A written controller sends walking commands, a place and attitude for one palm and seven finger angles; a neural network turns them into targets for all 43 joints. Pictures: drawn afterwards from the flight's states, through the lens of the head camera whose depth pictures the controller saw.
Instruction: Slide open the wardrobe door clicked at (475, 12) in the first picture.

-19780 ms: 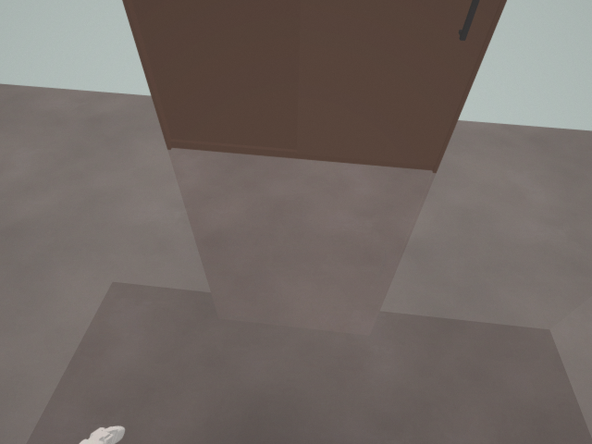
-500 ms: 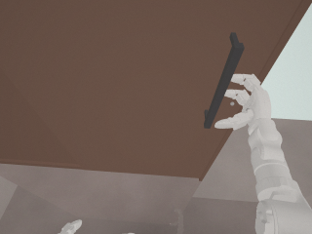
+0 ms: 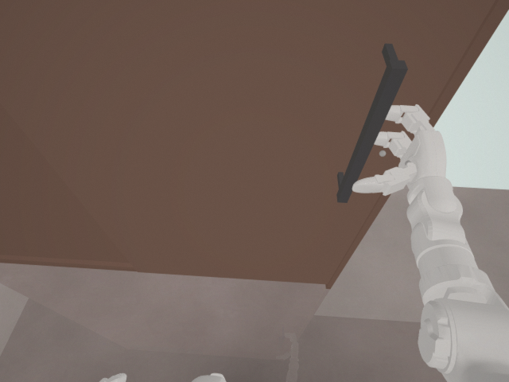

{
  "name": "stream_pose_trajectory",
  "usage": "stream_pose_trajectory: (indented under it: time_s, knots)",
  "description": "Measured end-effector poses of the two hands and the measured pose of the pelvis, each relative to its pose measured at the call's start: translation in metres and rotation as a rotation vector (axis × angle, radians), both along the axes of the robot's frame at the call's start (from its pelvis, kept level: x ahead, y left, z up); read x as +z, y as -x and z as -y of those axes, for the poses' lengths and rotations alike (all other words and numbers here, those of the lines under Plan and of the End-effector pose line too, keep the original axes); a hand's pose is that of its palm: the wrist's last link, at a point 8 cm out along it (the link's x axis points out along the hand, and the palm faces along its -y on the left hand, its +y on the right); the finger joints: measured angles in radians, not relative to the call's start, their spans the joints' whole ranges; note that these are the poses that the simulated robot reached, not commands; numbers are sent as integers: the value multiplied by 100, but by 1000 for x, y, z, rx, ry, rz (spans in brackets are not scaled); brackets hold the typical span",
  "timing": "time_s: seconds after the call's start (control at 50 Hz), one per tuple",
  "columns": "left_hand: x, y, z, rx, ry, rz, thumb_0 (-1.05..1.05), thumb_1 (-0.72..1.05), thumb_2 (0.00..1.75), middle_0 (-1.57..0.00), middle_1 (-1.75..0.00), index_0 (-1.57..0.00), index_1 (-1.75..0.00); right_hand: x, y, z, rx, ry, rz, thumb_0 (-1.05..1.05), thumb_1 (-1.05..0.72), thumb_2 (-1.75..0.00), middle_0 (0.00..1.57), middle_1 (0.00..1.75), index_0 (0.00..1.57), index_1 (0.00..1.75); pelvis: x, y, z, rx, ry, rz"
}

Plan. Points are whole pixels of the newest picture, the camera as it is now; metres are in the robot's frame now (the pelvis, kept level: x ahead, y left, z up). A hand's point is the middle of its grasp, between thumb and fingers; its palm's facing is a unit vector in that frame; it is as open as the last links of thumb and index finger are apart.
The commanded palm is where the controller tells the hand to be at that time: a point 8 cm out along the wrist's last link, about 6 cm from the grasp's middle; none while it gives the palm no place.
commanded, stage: slide the fingers in behind the handle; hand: right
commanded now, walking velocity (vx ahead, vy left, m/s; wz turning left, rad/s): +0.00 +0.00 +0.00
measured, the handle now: (361, 138) +0.50 -0.10 +0.11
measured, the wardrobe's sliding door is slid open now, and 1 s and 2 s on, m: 0.00 0.00 0.00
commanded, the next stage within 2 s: grip the handle and tug to test in 1.82 s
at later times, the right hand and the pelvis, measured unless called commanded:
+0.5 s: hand (376, 159) +0.45 -0.12 +0.11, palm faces -0.07 +1.00 +0.01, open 14.0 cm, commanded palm +0.43 -0.17 +0.12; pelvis +0.00 +0.00 +0.00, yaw +1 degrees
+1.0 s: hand (360, 159) +0.45 -0.10 +0.10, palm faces -0.08 +1.00 +0.00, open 14.0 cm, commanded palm +0.43 -0.15 +0.12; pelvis +0.01 -0.01 +0.00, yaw +1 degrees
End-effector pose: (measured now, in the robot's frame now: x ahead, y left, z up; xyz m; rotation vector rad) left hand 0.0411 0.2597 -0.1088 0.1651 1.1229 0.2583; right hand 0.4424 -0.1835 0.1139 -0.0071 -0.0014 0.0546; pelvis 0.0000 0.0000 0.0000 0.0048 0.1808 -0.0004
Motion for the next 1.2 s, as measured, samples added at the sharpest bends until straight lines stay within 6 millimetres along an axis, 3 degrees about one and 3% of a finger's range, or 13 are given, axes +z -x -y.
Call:
stream_pose_trajectory:
  time_s: [0.28,0.82,1.2]
  knots:
    - [0,18,0,28,4,-15,1,90,89,-20,-30,-20,-30,-3,2,-2,20,-8,-7,-2,50,-30,32,122,33,122,0,4,0,13,0,-3]
    - [4,-32,14,-9,29,75,1,90,89,-20,-30,-20,-30,-8,5,-18,28,-13,5,-2,50,-30,30,120,30,120,1,-11,7,17,-2,0]
    - [2,-27,10,-5,40,61,1,90,89,-20,-30,-20,-30,-9,5,-38,23,-6,-8,-2,50,-30,30,120,31,120,2,-11,1,15,2,7]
